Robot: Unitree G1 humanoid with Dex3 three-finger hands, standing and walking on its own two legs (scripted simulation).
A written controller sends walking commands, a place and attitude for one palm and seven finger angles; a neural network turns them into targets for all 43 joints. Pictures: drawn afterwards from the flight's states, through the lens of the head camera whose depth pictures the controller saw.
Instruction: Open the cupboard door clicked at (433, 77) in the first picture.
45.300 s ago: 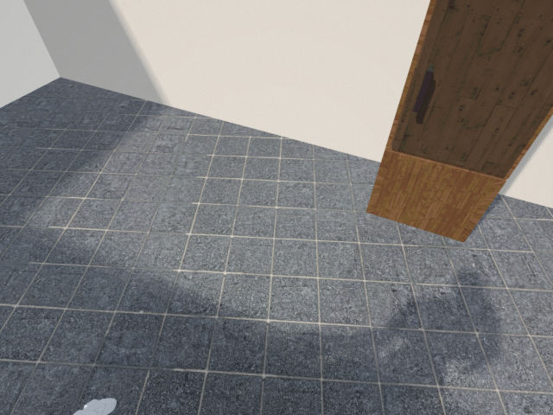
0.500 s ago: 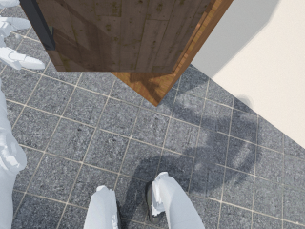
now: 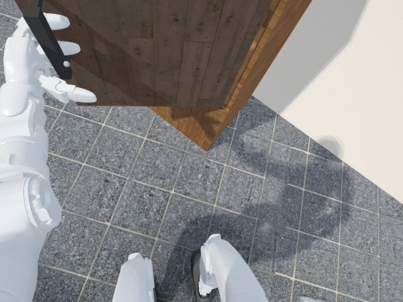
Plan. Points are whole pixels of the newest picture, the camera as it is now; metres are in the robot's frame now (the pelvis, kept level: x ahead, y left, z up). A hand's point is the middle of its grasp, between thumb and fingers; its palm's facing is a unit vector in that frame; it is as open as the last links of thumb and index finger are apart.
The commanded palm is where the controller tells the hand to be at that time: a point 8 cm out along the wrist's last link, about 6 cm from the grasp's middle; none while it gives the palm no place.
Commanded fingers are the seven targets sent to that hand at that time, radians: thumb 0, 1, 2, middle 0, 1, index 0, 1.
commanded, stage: slide the fingers in behind the handle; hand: left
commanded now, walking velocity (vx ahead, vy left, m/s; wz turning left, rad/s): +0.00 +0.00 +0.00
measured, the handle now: (53, 39) +0.59 +0.20 +0.04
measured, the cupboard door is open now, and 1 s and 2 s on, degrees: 42 41 59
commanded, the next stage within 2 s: close the thumb around the handle in 0.56 s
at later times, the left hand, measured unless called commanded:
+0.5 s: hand (61, 65) +0.54 +0.19 +0.04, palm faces -0.04 -1.00 -0.02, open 14.0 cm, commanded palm +0.53 +0.22 +0.04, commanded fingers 0.00 -0.50 0.30 -0.30 -1.20 -0.30 -1.20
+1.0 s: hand (61, 64) +0.55 +0.19 +0.04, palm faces -0.03 -1.00 -0.02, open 10.7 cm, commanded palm +0.53 +0.22 +0.04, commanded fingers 0.00 0.51 0.73 -0.37 -1.31 -0.37 -1.31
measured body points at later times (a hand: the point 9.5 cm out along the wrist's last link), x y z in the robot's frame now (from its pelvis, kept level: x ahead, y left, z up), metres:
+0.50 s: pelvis -0.02 +0.00 -0.01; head +0.17 +0.03 +0.39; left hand +0.54 +0.24 +0.04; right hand -0.02 -0.27 -0.11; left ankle -0.02 +0.09 -0.62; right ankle +0.04 -0.11 -0.62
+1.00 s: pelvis -0.01 +0.02 -0.01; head +0.18 +0.05 +0.40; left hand +0.54 +0.25 +0.04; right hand -0.02 -0.24 -0.11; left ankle -0.02 +0.09 -0.62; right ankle +0.04 -0.11 -0.62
